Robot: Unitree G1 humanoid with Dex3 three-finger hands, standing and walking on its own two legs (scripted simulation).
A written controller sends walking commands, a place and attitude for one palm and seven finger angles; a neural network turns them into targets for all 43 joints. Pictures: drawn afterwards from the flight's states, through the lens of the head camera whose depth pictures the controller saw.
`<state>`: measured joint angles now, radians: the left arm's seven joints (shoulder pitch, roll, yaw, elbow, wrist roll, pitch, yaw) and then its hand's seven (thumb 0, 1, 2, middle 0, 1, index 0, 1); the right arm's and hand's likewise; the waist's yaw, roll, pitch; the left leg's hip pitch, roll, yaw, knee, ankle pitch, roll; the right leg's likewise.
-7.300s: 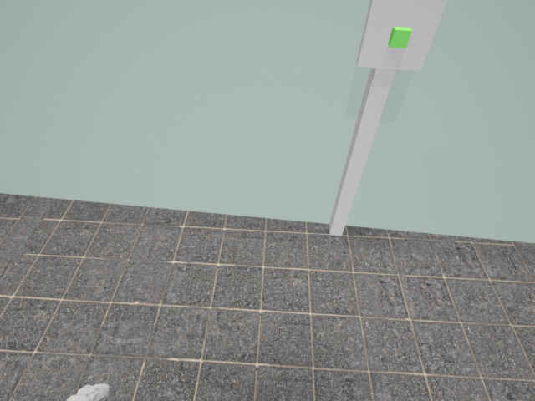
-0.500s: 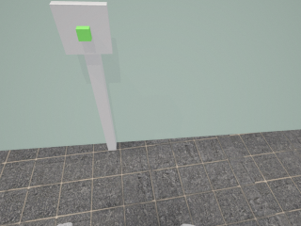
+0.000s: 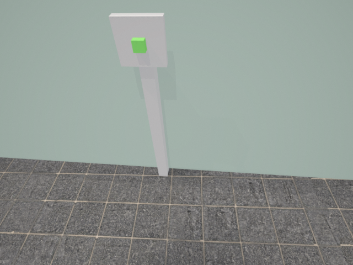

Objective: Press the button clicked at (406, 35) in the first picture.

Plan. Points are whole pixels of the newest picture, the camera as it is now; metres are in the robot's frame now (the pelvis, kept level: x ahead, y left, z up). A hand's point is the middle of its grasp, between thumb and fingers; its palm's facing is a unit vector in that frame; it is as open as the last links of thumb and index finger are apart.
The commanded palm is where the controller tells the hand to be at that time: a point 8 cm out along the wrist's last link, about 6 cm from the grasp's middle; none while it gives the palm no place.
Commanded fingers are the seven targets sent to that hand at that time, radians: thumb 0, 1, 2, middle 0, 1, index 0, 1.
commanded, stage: take the last steps up to it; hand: left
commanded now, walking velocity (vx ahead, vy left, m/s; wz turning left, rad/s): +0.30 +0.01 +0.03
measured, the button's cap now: (139, 44) +0.77 +0.18 +0.15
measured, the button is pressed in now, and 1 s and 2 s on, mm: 0 0 0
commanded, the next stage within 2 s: come to a stop and stand still in 0.68 s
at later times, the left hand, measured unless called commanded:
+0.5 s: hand out of the picture +0.12 +0.26 -0.18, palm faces +0.04 -0.99 -0.15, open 7.4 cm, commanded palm none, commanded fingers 0.00 0.90 0.90 -0.20 -0.30 -0.20 -0.30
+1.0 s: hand (118, 202) +0.34 +0.22 -0.18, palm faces +0.01 -0.97 -0.23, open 7.2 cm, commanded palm none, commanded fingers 0.00 0.90 0.90 -0.20 -0.30 -0.20 -0.30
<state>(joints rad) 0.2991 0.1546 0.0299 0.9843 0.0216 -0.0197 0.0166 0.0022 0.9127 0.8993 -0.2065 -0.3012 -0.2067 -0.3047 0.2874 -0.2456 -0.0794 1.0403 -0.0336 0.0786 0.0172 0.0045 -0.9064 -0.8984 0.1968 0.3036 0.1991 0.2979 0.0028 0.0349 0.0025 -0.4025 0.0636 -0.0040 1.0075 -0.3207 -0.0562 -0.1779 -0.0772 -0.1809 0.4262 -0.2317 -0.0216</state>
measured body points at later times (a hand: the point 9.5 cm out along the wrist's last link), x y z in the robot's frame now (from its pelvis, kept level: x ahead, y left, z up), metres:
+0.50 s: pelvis +0.10 +0.08 +0.00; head +0.11 +0.10 +0.45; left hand +0.12 +0.31 -0.17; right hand +0.03 -0.14 -0.15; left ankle -0.01 +0.15 -0.75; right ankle +0.17 -0.07 -0.66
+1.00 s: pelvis +0.27 +0.04 -0.01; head +0.29 +0.03 +0.44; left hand +0.34 +0.27 -0.16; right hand +0.31 -0.19 -0.17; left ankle +0.32 +0.18 -0.71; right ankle +0.29 -0.05 -0.75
